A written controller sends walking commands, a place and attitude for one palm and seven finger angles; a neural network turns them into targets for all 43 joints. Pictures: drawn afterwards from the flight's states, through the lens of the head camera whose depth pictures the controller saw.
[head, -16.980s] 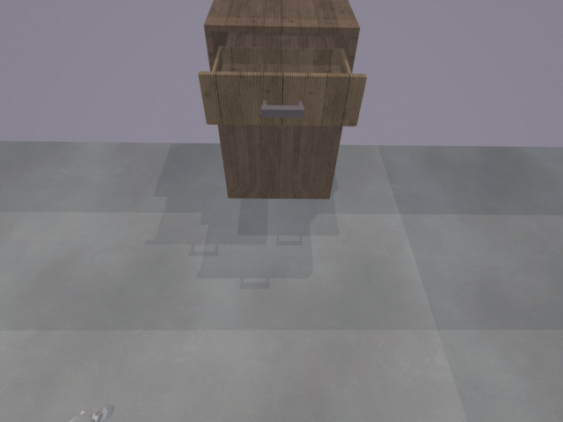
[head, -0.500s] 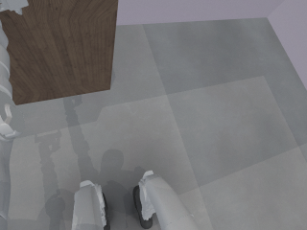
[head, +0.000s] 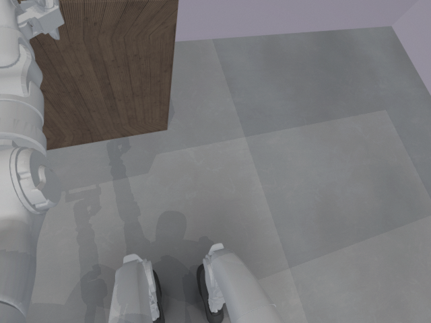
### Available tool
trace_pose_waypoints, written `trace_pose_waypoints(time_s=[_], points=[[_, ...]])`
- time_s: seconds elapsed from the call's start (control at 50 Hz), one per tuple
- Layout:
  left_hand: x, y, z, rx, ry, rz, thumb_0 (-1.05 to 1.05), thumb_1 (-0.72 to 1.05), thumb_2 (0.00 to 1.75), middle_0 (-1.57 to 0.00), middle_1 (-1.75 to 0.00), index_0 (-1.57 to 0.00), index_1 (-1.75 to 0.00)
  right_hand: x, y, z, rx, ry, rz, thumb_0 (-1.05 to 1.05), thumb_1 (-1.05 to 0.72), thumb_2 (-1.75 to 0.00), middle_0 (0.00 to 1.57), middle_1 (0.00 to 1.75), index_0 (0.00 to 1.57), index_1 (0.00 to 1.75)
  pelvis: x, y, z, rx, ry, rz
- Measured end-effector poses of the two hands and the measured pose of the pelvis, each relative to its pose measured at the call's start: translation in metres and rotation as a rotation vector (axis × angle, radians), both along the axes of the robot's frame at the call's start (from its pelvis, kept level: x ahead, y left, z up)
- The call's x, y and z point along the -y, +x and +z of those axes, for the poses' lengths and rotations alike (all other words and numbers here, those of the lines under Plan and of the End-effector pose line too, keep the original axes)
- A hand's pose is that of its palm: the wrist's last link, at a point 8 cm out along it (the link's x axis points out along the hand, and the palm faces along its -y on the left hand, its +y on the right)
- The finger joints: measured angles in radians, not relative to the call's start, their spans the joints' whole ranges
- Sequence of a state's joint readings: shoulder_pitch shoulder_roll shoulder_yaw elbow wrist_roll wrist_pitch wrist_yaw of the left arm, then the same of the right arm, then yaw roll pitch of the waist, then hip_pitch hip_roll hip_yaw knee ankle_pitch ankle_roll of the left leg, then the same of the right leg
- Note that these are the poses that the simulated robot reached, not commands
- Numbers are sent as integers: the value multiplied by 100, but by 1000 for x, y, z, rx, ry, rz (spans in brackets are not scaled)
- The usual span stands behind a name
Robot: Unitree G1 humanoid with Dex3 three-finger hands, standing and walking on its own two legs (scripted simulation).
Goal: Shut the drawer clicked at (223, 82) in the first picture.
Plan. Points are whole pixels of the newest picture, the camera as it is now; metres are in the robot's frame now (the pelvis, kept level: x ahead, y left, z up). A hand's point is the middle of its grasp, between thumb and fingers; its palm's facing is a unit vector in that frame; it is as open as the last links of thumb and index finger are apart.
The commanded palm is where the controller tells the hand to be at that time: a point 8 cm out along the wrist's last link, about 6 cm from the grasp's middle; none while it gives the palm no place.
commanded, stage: pull the fist back off the drawer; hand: left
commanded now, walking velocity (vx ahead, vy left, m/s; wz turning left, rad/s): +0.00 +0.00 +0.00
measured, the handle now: out of the picture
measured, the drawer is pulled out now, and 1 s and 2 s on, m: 0.00 0.00 0.00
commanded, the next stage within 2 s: draw the hand back to the body in 0.14 s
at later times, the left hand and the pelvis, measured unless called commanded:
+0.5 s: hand (15, 28) +0.53 +0.19 +0.12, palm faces +0.14 -0.99 -0.06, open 3.3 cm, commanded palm +0.48 +0.22 +0.14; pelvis +0.06 -0.01 +0.06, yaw +2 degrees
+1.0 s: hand out of the picture +0.35 +0.22 +0.21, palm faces +0.26 -0.93 -0.25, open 3.3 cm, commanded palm +0.30 +0.26 +0.23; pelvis +0.05 -0.01 +0.12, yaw +4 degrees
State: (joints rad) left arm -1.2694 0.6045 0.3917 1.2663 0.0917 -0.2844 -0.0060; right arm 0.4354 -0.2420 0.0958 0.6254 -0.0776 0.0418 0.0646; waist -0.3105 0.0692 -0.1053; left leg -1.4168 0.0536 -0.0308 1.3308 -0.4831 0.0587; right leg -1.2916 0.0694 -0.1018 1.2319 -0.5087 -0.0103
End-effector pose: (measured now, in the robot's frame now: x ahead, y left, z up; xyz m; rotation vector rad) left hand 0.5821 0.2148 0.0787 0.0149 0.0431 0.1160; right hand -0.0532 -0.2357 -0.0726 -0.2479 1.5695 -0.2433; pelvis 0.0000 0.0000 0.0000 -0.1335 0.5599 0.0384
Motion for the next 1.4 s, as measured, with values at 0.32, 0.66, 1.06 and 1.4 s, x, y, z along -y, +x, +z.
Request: trace_pose_waypoints(time_s=[0.32, 0.66, 1.06, 1.4], points=[[-2, -11, 8, 12, 11, 28, 3, 85, 88, -140, -160, -140, -160, 23, 63, 4, 55, 30, 27, 0, -91, -90, 20, 29, 20, 30, 11, 33, 21, 37, 39, -4], [-34, -143, 84, 68, 28, 37, 2, 90, 90, -140, -160, -140, -160, 31, 215, 63, 468, 68, 149, 1, -91, -90, 20, 29, 20, 30, 15, 70, 85, 269, 88, 34], [-54, -289, 162, 34, 259, 192, 2, 89, 90, -140, -160, -140, -160, -25, 300, 127, 813, 134, 264, 1, -91, -90, 20, 29, 20, 30, 10, 51, 126, 539, 137, 39], [-64, -397, 224, 146, 403, 304, 2, 89, 90, -140, -160, -140, -160, -30, 301, 138, 864, 138, 337, 1, -91, -90, 20, 30, 20, 30, 9, 51, 138, 633, 145, 47]])
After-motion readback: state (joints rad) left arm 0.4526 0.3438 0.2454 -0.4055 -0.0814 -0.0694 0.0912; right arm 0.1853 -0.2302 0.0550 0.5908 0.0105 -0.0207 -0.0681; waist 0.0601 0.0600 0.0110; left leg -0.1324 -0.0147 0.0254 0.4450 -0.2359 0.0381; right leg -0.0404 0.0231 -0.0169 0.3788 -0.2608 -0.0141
